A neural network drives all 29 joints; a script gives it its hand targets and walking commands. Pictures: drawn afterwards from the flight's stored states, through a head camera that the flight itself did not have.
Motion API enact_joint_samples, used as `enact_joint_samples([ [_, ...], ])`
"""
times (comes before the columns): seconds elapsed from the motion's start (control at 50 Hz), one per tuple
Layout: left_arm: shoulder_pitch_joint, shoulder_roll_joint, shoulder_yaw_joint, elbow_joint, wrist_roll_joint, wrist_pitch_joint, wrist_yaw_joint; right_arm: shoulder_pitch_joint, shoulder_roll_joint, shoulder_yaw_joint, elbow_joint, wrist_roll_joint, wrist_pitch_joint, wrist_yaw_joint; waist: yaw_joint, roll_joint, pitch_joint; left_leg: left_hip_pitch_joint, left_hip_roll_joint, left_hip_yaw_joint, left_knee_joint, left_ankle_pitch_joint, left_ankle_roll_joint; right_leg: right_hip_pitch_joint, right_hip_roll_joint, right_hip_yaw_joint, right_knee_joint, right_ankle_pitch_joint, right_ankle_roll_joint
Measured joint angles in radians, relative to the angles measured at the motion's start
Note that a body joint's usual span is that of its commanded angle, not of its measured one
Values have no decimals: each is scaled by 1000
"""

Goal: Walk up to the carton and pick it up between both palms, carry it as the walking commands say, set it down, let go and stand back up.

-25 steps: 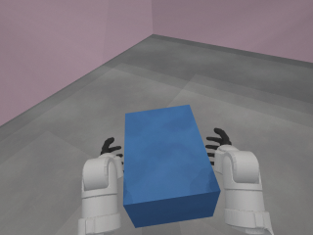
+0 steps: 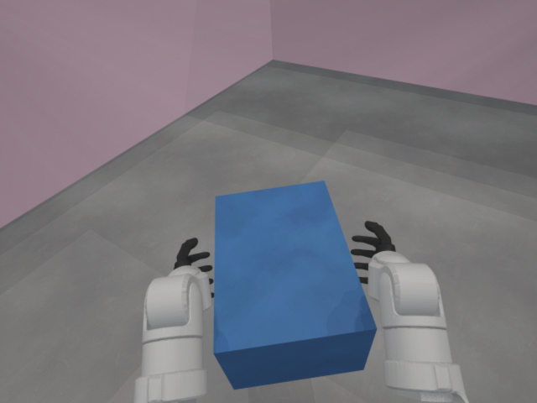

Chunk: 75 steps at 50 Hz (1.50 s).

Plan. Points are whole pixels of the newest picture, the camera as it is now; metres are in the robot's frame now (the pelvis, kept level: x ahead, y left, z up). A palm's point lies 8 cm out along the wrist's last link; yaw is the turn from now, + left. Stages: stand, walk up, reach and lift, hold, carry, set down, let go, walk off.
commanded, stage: carry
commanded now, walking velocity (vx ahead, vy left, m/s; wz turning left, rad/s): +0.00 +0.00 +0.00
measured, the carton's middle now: (283, 275) +0.35 +0.00 -0.01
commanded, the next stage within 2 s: hold in 0.88 s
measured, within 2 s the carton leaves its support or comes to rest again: neither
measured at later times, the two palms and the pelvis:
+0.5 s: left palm (187, 286) +0.29 +0.15 +0.06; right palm (383, 266) +0.30 -0.15 +0.07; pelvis +0.01 -0.01 +0.00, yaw +0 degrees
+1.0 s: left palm (195, 296) +0.28 +0.14 +0.04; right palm (390, 285) +0.29 -0.16 +0.04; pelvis +0.02 -0.01 +0.00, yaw -4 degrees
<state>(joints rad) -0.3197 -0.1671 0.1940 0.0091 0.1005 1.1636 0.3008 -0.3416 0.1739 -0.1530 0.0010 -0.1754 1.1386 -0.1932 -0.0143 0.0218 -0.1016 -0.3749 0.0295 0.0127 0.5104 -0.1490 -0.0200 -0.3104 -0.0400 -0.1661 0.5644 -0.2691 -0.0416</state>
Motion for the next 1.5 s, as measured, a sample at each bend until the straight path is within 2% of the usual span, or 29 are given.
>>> enact_joint_samples([
  [0.14, 21, 6, -3, 20, 26, -47, -46, 19, -6, 13, 23, 1, -47, 13, -8, 0, 7, 6, 2, 2, 4, -10, -2, 5, 1, 2, 2, -9, -1],
  [0.32, 64, 17, -9, 17, 38, -112, -92, 55, -16, 32, 27, -12, -111, 70, 4, 5, -2, 8, 6, -2, 13, -23, -7, 12, 5, -1, 4, -19, -3],
  [0.46, 99, 24, -20, 5, 34, -133, -122, 86, -23, 50, 12, -13, -132, 80, 9, 8, -15, 10, 8, -5, 22, -33, -10, 18, 8, -4, 6, -27, -5],
  [0.56, 112, 26, -18, 16, 44, -147, -178, 101, -27, 43, 22, -23, -151, 86, 8, 8, -23, 10, 9, -7, 27, -38, -11, 20, 9, -5, 8, -31, -6],
  [0.62, 122, 28, -24, 24, 50, -161, -195, 113, -29, 40, 31, -25, -168, 92, 5, 7, -24, 10, 10, -8, 30, -40, -12, 21, 10, -6, 10, -33, -6],
  [0.9, 169, 34, -40, 30, 58, -241, -211, 169, -38, 57, 37, -10, -246, 112, 0, 8, -19, 3, 14, -11, 36, -44, -16, 16, 14, -8, 15, -37, -10],
  [0.96, 163, 34, -39, 83, 90, -298, -234, 148, -34, 36, 143, -50, -322, 122, 35, -4, 53, 102, -9, -40, -7, -40, -12, 92, 25, 28, -17, -21, -11],
  [1.02, 186, 37, -43, 87, 98, -332, -244, 157, -36, 45, 172, -55, -354, 123, 55, -7, 86, 160, -26, -72, -29, -43, -1, 135, 45, 71, -47, -2, -8],
  [1.14, 181, 36, -44, 90, 92, -365, -266, 169, -38, 28, 157, -42, -378, 122, 25, -25, 88, 224, -31, -66, -58, -44, -2, 196, 49, 100, -89, 16, 6],
  [1.22, 127, 29, -35, 135, 125, -371, -266, 124, -31, -17, 187, -55, -381, 139, 22, -29, 102, 261, -35, -38, -74, -40, 13, 224, 44, 129, -106, 30, 19],
  [1.32, 91, 22, -5, 177, 158, -373, -252, 80, -22, -38, 226, -84, -381, 173, 28, -27, 129, 289, -45, -7, -98, -26, 31, 243, 33, 159, -129, 52, 35],
  [1.4, 107, 25, 1, 176, 155, -369, -233, 59, -17, -41, 252, -103, -382, 204, 28, -22, 144, 297, -57, 5, -117, -13, 44, 249, 22, 172, -148, 69, 45],
  [1.5, 108, 25, -1, 181, 131, -368, -214, 23, -7, -72, 274, -138, -396, 227, 11, -11, 156, 288, -75, 2, -126, 4, 59, 239, 18, 195, -147, 77, 35],
])
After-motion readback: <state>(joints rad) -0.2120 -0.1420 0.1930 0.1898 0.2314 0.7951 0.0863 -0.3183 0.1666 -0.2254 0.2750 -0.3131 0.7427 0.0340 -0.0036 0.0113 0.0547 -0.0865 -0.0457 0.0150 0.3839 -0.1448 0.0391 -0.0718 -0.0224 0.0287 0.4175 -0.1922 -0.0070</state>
